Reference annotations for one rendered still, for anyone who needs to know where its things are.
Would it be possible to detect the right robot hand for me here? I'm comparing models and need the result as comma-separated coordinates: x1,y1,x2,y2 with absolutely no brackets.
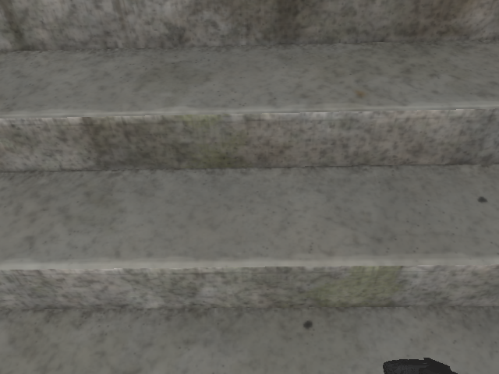
383,358,458,374

